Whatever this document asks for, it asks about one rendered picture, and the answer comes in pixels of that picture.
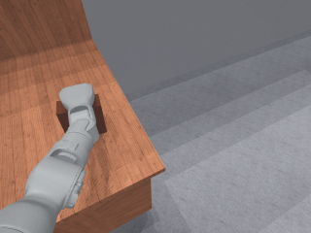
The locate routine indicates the left robot hand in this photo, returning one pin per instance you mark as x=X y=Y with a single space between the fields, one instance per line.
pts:
x=76 y=94

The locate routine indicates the robot left upper arm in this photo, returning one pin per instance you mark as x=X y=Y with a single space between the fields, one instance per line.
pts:
x=56 y=186

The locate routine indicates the sponge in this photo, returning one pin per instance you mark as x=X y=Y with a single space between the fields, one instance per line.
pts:
x=62 y=115

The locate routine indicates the robot left forearm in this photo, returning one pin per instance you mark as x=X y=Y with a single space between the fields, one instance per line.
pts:
x=77 y=142

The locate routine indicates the table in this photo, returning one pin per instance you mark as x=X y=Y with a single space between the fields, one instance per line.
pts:
x=45 y=46

